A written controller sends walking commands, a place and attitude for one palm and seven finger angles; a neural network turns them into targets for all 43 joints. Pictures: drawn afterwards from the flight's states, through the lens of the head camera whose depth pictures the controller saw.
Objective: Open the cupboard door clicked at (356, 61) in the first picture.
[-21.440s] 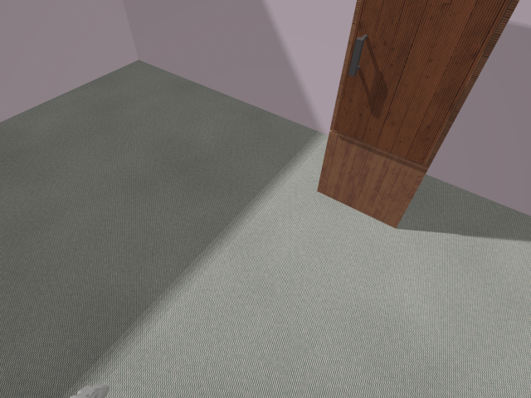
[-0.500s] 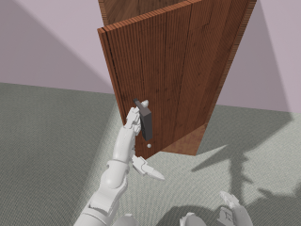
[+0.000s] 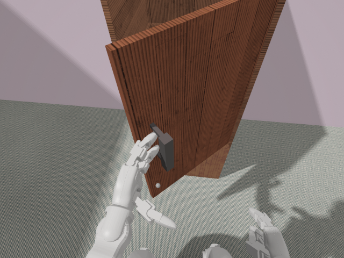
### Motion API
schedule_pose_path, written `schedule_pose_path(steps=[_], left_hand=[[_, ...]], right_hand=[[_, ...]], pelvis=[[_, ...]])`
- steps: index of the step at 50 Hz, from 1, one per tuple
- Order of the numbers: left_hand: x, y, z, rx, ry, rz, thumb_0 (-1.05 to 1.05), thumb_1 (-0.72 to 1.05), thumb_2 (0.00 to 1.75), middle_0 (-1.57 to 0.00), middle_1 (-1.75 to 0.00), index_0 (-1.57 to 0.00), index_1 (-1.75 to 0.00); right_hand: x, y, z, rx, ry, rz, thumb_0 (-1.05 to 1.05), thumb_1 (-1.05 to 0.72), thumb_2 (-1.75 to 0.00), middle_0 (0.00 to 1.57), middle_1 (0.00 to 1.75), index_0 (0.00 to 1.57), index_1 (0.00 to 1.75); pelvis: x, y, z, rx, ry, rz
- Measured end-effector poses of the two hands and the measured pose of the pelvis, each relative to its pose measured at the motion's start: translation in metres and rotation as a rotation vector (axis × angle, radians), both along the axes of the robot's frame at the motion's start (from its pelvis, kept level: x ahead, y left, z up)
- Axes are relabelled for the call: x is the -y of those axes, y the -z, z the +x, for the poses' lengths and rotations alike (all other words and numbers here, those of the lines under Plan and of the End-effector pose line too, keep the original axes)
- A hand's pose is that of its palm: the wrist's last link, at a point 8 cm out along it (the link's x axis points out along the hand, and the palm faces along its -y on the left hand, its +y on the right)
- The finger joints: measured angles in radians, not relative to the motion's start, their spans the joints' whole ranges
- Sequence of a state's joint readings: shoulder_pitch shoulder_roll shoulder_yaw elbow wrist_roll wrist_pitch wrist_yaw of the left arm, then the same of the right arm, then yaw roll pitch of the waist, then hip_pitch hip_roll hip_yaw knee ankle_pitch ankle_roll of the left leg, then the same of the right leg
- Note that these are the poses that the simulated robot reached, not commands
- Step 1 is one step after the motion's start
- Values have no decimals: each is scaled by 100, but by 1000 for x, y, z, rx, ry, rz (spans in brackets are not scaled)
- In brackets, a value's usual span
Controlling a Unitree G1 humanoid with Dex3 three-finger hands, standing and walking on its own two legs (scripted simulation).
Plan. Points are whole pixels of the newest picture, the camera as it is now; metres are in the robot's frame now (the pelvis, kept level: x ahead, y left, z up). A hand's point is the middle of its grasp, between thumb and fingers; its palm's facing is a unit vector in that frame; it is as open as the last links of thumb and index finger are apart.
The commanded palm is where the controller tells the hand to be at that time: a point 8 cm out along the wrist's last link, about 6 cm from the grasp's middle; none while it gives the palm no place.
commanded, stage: slide the hand sideways off the handle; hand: left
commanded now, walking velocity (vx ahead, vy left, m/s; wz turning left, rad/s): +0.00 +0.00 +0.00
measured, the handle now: (161, 147) +0.35 +0.04 +0.06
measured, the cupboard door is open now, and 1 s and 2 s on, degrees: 44 44 44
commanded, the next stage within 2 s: draw the hand back to the body in 0.52 s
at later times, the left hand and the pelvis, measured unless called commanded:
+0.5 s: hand (132, 208) +0.21 +0.09 +0.06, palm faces -0.13 -0.99 -0.04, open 16.3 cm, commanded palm +0.19 +0.15 +0.06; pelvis +0.01 -0.01 -0.02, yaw +1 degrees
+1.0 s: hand (97, 205) +0.20 +0.14 +0.10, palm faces -0.09 -0.99 -0.08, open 16.3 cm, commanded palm +0.18 +0.20 +0.12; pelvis +0.01 +0.01 +0.01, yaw +1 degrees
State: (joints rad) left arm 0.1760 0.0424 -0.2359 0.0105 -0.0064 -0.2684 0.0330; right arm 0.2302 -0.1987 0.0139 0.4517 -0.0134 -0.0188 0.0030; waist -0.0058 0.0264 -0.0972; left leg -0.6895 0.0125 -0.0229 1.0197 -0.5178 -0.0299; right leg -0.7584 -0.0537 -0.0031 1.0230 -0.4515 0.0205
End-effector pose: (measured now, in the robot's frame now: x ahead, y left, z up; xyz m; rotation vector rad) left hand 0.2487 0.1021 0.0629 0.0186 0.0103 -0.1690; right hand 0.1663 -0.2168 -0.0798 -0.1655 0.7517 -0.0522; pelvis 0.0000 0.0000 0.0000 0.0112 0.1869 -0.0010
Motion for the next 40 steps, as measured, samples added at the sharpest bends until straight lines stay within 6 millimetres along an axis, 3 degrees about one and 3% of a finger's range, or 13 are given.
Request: schedule_pose_path(steps=[10, 17, 33, 40], left_hand=[[-21, -1, -23, -2, -52, -2, -1, -50, 30, -17, -31, -17, -31], [-36, -2, -42, -11, -59, 14, -1, -50, 30, -16, -31, -16, -30], [-54, -1, -49, 1, -41, 14, -1, -50, 30, -15, -30, -15, -30], [-67, -25, -53, 33, -42, 50, -1, -50, 30, -15, -30, -15, -30]], right_hand=[[5, -6, 22, 54, -21, -11, 1, -90, -90, 21, 30, 20, 30], [8, -4, 27, 78, -23, -17, 1, -90, -90, 21, 30, 20, 30], [9, 4, 8, 86, 5, -33, 1, -90, -90, 21, 30, 20, 30], [5, -6, 1, 99, 30, -24, 1, -90, -90, 21, 30, 20, 30]], pelvis=[[5, 4, 10, -15, -13, -3], [7, 8, 11, -21, -18, -6], [3, 18, 2, -27, -20, -16], [-1, 10, 3, 4, -12, -18]])
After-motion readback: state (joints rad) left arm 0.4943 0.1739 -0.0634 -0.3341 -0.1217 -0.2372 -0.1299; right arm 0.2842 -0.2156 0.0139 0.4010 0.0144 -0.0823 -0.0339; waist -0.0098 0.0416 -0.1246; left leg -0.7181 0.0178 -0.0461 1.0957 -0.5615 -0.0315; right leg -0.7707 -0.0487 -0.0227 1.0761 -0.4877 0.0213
